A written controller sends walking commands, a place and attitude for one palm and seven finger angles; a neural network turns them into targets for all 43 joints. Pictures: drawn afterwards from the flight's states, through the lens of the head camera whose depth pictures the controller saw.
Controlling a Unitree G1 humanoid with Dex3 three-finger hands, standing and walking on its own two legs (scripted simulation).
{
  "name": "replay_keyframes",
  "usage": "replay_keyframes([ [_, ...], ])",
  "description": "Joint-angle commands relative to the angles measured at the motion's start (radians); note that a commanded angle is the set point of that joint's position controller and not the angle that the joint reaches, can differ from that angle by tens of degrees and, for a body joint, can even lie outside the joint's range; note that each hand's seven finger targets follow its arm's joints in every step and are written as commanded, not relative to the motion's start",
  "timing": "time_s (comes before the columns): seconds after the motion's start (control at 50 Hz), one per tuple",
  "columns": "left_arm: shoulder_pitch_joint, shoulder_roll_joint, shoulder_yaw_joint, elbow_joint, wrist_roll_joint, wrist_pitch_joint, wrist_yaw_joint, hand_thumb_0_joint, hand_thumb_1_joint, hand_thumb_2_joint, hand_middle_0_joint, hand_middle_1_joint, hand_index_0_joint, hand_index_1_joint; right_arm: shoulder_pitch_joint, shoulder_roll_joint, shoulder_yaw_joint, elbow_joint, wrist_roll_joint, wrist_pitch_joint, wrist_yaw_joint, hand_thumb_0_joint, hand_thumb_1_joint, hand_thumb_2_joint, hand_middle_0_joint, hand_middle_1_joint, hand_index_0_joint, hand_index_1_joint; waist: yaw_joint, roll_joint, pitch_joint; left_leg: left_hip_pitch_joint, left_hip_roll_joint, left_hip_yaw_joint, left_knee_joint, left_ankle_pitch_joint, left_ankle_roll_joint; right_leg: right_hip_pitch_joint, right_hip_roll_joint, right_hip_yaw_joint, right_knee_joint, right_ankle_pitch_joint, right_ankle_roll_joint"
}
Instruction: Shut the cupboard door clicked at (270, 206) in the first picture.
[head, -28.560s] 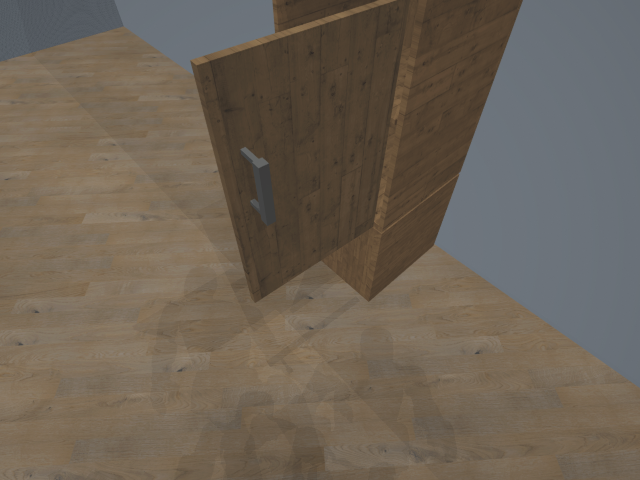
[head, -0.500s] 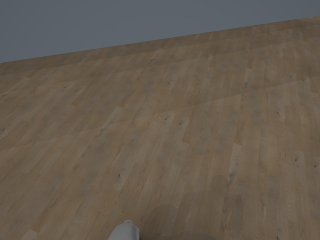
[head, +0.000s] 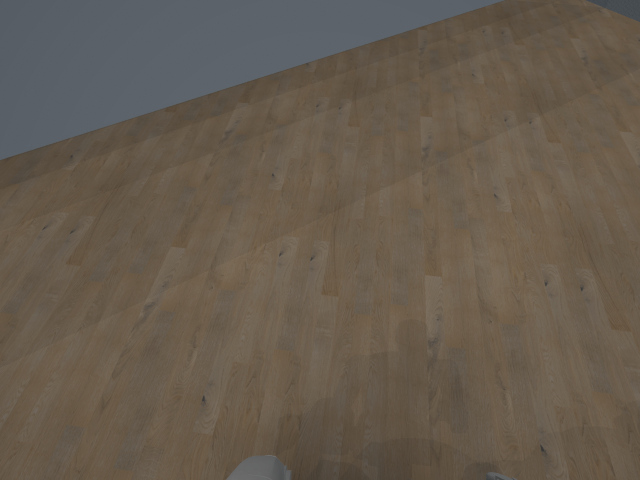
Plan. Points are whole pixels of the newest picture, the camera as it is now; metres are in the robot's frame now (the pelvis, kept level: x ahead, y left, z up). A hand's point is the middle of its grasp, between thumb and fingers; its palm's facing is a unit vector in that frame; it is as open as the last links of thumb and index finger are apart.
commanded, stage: turn to face it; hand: left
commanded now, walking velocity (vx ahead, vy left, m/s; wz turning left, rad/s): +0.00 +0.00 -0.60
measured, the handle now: out of the picture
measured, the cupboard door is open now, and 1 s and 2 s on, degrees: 50 50 50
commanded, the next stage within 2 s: none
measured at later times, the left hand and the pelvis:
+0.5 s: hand (242, 384) +0.26 +0.16 -0.15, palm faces -0.35 -0.90 -0.26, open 7.4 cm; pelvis +0.05 +0.00 -0.01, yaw -19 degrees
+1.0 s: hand (248, 376) +0.28 +0.15 -0.17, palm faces -0.54 -0.82 -0.19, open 7.4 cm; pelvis +0.09 +0.03 +0.01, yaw -36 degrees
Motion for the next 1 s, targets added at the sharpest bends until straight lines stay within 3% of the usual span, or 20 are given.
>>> replay_keyframes([
  [0.0, 0.024, 0.23, 0.055, -0.065, -0.004, -0.017, 0.012, 0.0, 0.9, 0.9, -0.2, -0.3, -0.2, -0.3, -0.016, -0.05, -0.002, -0.104, 0.006, -0.047, -0.012, 0.0, -0.9, -0.9, 0.2, 0.3, 0.2, 0.3, -0.007, -0.148, -0.149, 0.017, -0.023, -0.01, -0.241, 0.023, -0.007, 0.214, -0.23, 0.296, -0.131, 0.586, -0.159],
  [0.08, -0.063, 0.202, 0.048, -0.094, -0.018, 0.0, 0.008, 0.0, 0.9, 0.9, -0.2, -0.3, -0.2, -0.3, 0.118, -0.105, -0.004, -0.077, 0.005, -0.064, -0.022, 0.0, -0.9, -0.9, 0.2, 0.3, 0.2, 0.3, -0.076, -0.104, -0.15, 0.32, 0.02, -0.041, -0.603, 0.282, 0.011, 0.011, -0.133, 0.259, -0.028, 0.388, -0.051],
  [0.1, -0.049, 0.147, 0.036, -0.119, -0.026, 0.004, 0.0, 0.0, 0.9, 0.9, -0.2, -0.3, -0.2, -0.3, 0.141, -0.193, -0.017, -0.08, -0.01, -0.074, -0.025, 0.0, -0.9, -0.9, 0.2, 0.3, 0.2, 0.3, -0.074, 0.125, -0.169, 0.443, 0.226, -0.25, -0.672, 0.434, 0.083, -0.159, 0.001, 0.154, 0.116, 0.099, 0.014],
  [0.12, -0.071, 0.133, 0.023, -0.147, -0.022, 0.001, -0.007, 0.0, 0.9, 0.9, -0.2, -0.3, -0.2, -0.3, 0.18, -0.246, -0.027, -0.09, -0.013, -0.067, -0.025, 0.0, -0.9, -0.9, 0.2, 0.3, 0.2, 0.3, -0.09, 0.261, -0.146, 0.415, 0.413, -0.396, -0.688, 0.593, 0.198, -0.227, 0.037, 0.033, 0.328, -0.317, 0.053],
  [0.14, -0.094, 0.162, 0.028, -0.148, -0.012, 0.008, -0.01, 0.0, 0.9, 0.9, -0.2, -0.3, -0.2, -0.3, 0.17, -0.239, -0.02, -0.09, -0.023, -0.068, -0.029, 0.0, -0.9, -0.9, 0.2, 0.3, 0.2, 0.3, -0.09, 0.201, -0.124, 0.367, 0.428, -0.381, -0.681, 0.627, 0.247, -0.237, 0.013, 0.051, 0.484, -0.343, 0.059],
  [0.22, -0.117, 0.146, 0.023, -0.136, -0.014, 0.023, -0.034, 0.0, 0.9, 0.9, -0.2, -0.3, -0.2, -0.3, 0.091, -0.193, -0.006, -0.112, -0.022, -0.067, -0.035, 0.0, -0.9, -0.9, 0.2, 0.3, 0.2, 0.3, -0.047, 0.17, -0.089, 0.397, 0.299, -0.111, -0.595, 0.869, 0.203, -0.26, -0.037, -0.005, 0.544, -0.225, 0.082],
  [0.36, -0.203, 0.131, 0.004, -0.177, -0.013, 0.02, -0.043, 0.0, 0.9, 0.9, -0.2, -0.3, -0.2, -0.3, 0.165, -0.234, -0.03, -0.078, -0.02, -0.059, -0.02, 0.0, -0.9, -0.9, 0.2, 0.3, 0.2, 0.3, -0.09, 0.218, -0.125, 0.433, 0.302, 0.012, -0.528, 0.882, 0.166, -0.095, -0.009, -0.096, 0.198, -0.143, 0.054],
  [0.42, -0.11, 0.166, 0.012, -0.155, -0.011, 0.007, -0.038, 0.0, 0.9, 0.9, -0.2, -0.3, -0.2, -0.3, 0.135, -0.242, -0.036, -0.086, -0.01, -0.054, -0.011, 0.0, -0.9, -0.9, 0.2, 0.3, 0.2, 0.3, -0.03, 0.155, -0.139, 0.311, 0.274, 0.07, -0.387, 0.753, 0.095, 0.14, 0.002, -0.108, -0.068, 0.09, 0.024],
  [0.44, -0.02, 0.229, 0.025, -0.13, -0.006, -0.003, -0.029, 0.0, 0.9, 0.9, -0.2, -0.3, -0.2, -0.3, 0.125, -0.216, -0.035, -0.1, 0.0, -0.054, -0.004, 0.0, -0.9, -0.9, 0.2, 0.3, 0.2, 0.3, 0.013, 0.021, -0.194, 0.17, 0.218, 0.13, -0.225, 0.577, 0.039, 0.341, -0.11, 0.016, -0.141, 0.326, -0.016],
  [0.46, 0.064, 0.34, 0.049, -0.106, -0.001, -0.014, -0.014, 0.0, 0.9, 0.9, -0.2, -0.3, -0.2, -0.3, 0.069, -0.13, -0.012, -0.154, 0.003, -0.053, -0.002, 0.0, -0.9, -0.9, 0.2, 0.3, 0.2, 0.3, 0.053, -0.289, -0.204, -0.127, 0.047, 0.167, 0.021, -0.127, -0.021, 0.487, -0.375, 0.351, -0.154, 0.764, -0.139],
  [0.48, 0.094, 0.367, 0.048, -0.096, -0.018, -0.012, -0.003, 0.0, 0.9, 0.9, -0.2, -0.3, -0.2, -0.3, 0.051, -0.157, -0.004, -0.167, 0.002, -0.039, -0.017, 0.0, -0.9, -0.9, 0.2, 0.3, 0.2, 0.3, 0.058, -0.215, -0.195, -0.159, 0.049, 0.006, 0.158, -0.22, -0.022, 0.404, -0.441, 0.384, -0.141, 0.856, -0.224],
  [0.52, -0.022, 0.302, 0.045, -0.125, -0.018, -0.006, 0.016, 0.0, 0.9, 0.9, -0.2, -0.3, -0.2, -0.3, 0.023, -0.155, -0.008, -0.151, 0.002, -0.037, -0.022, 0.0, -0.9, -0.9, 0.2, 0.3, 0.2, 0.3, 0.014, -0.232, -0.143, -0.225, 0.082, -0.067, 0.235, -0.099, -0.025, 0.354, -0.343, 0.334, -0.148, 0.711, -0.21],
  [0.58, -0.107, 0.259, 0.029, -0.157, -0.012, -0.011, 0.013, 0.0, 0.9, 0.9, -0.2, -0.3, -0.2, -0.3, 0.068, -0.135, -0.005, -0.12, -0.002, -0.029, -0.01, 0.0, -0.9, -0.9, 0.2, 0.3, 0.2, 0.3, -0.048, -0.155, -0.124, -0.095, 0.07, -0.041, 0.132, 0.013, -0.04, 0.196, -0.256, 0.208, -0.155, 0.623, -0.165],
  [0.7, -0.109, 0.276, 0.042, -0.155, -0.003, -0.003, 0.001, 0.0, 0.9, 0.9, -0.2, -0.3, -0.2, -0.3, 0.081, -0.115, -0.005, -0.131, 0.005, -0.039, -0.007, 0.0, -0.9, -0.9, 0.2, 0.3, 0.2, 0.3, -0.051, -0.177, -0.106, 0.057, 0.005, -0.003, -0.197, 0.052, -0.028, 0.091, -0.216, 0.288, -0.149, 0.44, -0.153],
  [0.76, -0.141, 0.244, 0.037, -0.157, -0.017, 0.008, -0.002, 0.0, 0.9, 0.9, -0.2, -0.3, -0.2, -0.3, 0.19, -0.141, -0.008, -0.099, 0.004, -0.059, -0.016, 0.0, -0.9, -0.9, 0.2, 0.3, 0.2, 0.3, -0.107, -0.111, -0.142, 0.318, 0.011, -0.007, -0.533, 0.274, -0.011, -0.035, -0.133, 0.26, -0.026, 0.326, -0.055],
  [0.78, -0.103, 0.177, 0.028, -0.171, -0.025, 0.014, -0.007, 0.0, 0.9, 0.9, -0.2, -0.3, -0.2, -0.3, 0.22, -0.226, -0.022, -0.099, -0.009, -0.072, -0.02, 0.0, -0.9, -0.9, 0.2, 0.3, 0.2, 0.3, -0.106, 0.127, -0.173, 0.434, 0.212, -0.229, -0.641, 0.365, 0.061, -0.173, -0.001, 0.164, 0.131, 0.055, 0.013],
  [0.8, -0.092, 0.149, 0.018, -0.19, -0.028, 0.012, -0.014, 0.0, 0.9, 0.9, -0.2, -0.3, -0.2, -0.3, 0.244, -0.302, -0.033, -0.109, -0.016, -0.068, -0.023, 0.0, -0.9, -0.9, 0.2, 0.3, 0.2, 0.3, -0.108, 0.316, -0.169, 0.427, 0.44, -0.421, -0.687, 0.486, 0.19, -0.26, 0.058, 0.022, 0.38, -0.371, 0.057],
  [0.82, -0.114, 0.173, 0.02, -0.191, -0.015, 0.014, -0.013, 0.0, 0.9, 0.9, -0.2, -0.3, -0.2, -0.3, 0.227, -0.293, -0.029, -0.116, -0.02, -0.069, -0.025, 0.0, -0.9, -0.9, 0.2, 0.3, 0.2, 0.3, -0.111, 0.253, -0.153, 0.362, 0.479, -0.434, -0.677, 0.482, 0.243, -0.261, 0.013, 0.059, 0.543, -0.387, 0.057],
  [0.9, -0.113, 0.145, 0.027, -0.151, -0.015, 0.026, -0.042, 0.0, 0.9, 0.9, -0.2, -0.3, -0.2, -0.3, 0.091, -0.213, -0.011, -0.146, -0.023, -0.065, -0.029, 0.0, -0.9, -0.9, 0.2, 0.3, 0.2, 0.3, -0.054, 0.185, -0.089, 0.305, 0.311, -0.115, -0.638, 0.577, 0.188, -0.233, -0.041, -0.008, 0.577, -0.225, 0.084],
  [0.98, -0.142, 0.121, 0.017, -0.16, -0.016, 0.031, -0.048, 0.0, 0.9, 0.9, -0.2, -0.3, -0.2, -0.3, 0.14, -0.219, -0.022, -0.114, -0.02, -0.06, -0.023, 0.0, -0.9, -0.9, 0.2, 0.3, 0.2, 0.3, -0.079, 0.197, -0.11, 0.334, 0.313, -0.03, -0.618, 0.59, 0.187, -0.15, -0.034, -0.064, 0.376, -0.195, 0.081],
])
